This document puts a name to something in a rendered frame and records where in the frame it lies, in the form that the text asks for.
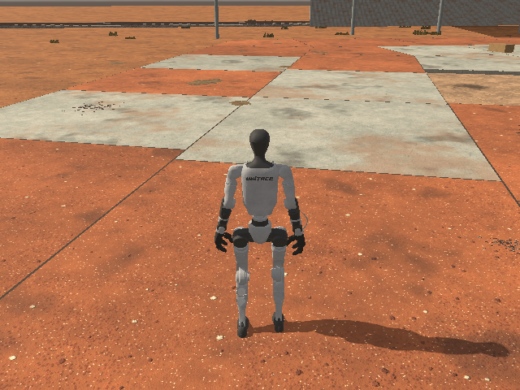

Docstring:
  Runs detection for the right robot thigh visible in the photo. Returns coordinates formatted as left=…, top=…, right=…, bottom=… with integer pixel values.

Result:
left=271, top=226, right=288, bottom=282

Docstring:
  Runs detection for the left robot forearm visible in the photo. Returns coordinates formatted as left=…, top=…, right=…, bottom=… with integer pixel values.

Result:
left=216, top=197, right=232, bottom=234

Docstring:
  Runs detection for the left robot hand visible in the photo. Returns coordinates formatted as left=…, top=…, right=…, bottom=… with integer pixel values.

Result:
left=214, top=232, right=233, bottom=253

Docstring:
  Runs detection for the left robot upper arm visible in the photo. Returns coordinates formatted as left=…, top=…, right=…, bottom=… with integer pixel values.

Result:
left=223, top=164, right=243, bottom=209

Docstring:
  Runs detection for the right robot upper arm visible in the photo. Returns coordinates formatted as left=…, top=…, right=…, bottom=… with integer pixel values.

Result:
left=276, top=164, right=297, bottom=210

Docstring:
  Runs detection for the right robot hand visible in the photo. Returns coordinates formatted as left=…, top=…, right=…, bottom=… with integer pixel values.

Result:
left=286, top=233, right=306, bottom=255

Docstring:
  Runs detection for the right robot forearm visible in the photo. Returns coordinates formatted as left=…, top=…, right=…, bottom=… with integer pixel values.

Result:
left=288, top=198, right=304, bottom=236

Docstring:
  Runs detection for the humanoid robot head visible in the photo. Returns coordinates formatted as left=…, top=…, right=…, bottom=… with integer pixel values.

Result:
left=245, top=129, right=274, bottom=168

